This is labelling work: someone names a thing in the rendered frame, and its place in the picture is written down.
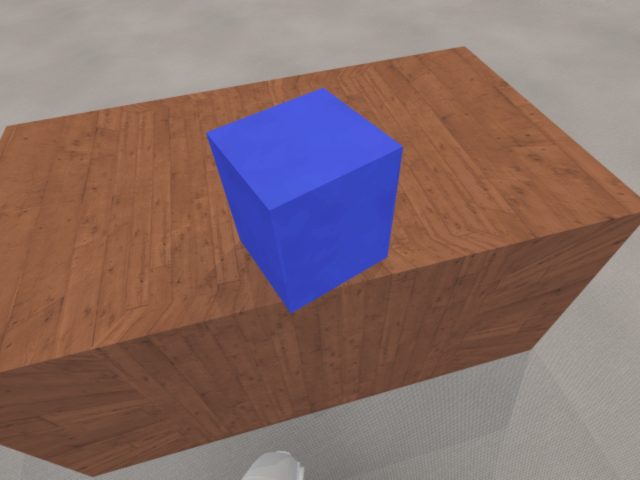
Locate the pedestal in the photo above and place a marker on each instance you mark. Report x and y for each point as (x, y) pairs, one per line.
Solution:
(134, 323)

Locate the left robot thigh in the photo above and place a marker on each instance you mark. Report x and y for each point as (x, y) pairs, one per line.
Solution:
(275, 466)

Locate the carton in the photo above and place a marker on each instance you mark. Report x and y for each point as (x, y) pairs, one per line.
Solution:
(311, 185)

